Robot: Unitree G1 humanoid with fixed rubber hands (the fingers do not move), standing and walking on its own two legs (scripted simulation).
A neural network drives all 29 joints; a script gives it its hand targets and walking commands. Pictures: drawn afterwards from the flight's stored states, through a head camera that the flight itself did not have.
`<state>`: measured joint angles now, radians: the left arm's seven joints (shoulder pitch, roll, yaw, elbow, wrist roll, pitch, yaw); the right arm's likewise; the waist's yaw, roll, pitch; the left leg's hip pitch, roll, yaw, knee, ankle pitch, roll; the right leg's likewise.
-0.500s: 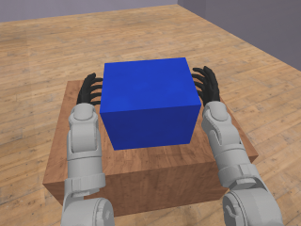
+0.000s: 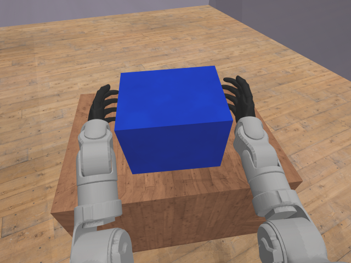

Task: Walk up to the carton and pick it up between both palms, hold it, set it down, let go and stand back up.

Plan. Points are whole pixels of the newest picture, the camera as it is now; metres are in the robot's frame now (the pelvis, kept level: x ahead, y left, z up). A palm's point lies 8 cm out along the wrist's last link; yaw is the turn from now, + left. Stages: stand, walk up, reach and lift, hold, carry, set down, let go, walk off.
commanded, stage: hold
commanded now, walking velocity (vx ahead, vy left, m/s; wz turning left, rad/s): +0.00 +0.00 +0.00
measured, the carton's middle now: (172, 121) +0.41 +0.00 +0.12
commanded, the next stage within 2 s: set down in 1.38 s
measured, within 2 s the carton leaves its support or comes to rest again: neither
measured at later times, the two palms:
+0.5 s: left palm (86, 124) +0.35 +0.18 +0.16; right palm (232, 110) +0.37 -0.13 +0.18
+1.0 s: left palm (89, 123) +0.35 +0.18 +0.17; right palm (236, 109) +0.37 -0.13 +0.18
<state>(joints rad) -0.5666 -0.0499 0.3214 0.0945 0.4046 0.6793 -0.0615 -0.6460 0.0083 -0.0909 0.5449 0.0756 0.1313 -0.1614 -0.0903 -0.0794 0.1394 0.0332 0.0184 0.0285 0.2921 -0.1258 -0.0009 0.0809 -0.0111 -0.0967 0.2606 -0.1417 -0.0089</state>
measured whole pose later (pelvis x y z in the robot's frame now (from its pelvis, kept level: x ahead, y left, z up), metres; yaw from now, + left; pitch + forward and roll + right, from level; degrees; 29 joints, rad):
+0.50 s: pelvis +0.00 +0.00 +0.00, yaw +0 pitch -12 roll +0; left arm -0.59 -0.03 0.36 0.13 0.41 0.71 -0.07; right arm -0.70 0.03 -0.10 0.62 0.06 0.16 -0.17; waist -0.06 -0.08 0.13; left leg 0.03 0.01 0.02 0.28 -0.11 0.00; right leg 0.08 -0.01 -0.10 0.26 -0.14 -0.01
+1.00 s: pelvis +0.00 +0.00 +0.00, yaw +0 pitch -12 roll +0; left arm -0.58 -0.04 0.36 0.11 0.41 0.69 -0.07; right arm -0.68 0.01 -0.06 0.58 0.09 0.16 -0.18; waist -0.06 -0.08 0.13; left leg 0.04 0.02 0.04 0.28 -0.12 0.00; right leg 0.08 -0.01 -0.09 0.26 -0.14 -0.01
